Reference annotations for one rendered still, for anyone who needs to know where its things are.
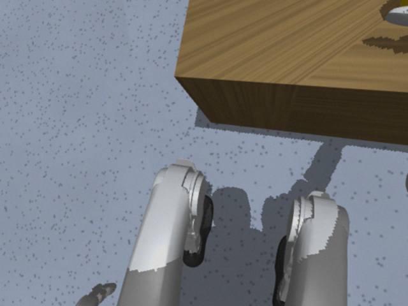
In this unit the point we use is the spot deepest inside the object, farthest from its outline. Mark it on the right robot foot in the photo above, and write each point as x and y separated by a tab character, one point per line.
279	272

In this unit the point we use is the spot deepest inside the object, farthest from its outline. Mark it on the left robot foot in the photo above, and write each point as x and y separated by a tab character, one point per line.
195	259

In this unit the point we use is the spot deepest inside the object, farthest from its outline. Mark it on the right robot hand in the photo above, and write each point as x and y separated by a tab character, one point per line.
398	16

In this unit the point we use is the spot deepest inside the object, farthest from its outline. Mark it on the left robot hand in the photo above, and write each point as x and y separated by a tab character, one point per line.
97	295

